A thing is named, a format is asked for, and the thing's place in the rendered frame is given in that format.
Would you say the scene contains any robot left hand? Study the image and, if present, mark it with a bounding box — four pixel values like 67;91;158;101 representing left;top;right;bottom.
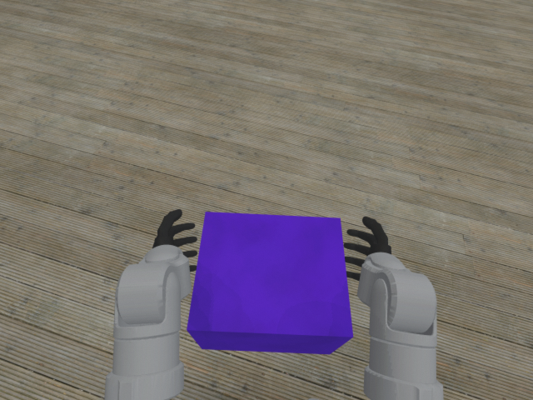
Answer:
152;209;197;272

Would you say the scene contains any robot right hand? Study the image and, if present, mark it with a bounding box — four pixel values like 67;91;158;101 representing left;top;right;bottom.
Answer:
344;217;391;281

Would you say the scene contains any carton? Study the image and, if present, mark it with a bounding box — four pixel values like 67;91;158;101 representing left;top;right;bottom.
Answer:
187;212;353;354

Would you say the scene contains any right robot forearm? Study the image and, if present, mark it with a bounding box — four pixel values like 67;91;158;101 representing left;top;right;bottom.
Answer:
357;252;444;400

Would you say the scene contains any left robot forearm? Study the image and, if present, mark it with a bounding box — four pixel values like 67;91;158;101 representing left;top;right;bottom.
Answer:
104;245;192;400

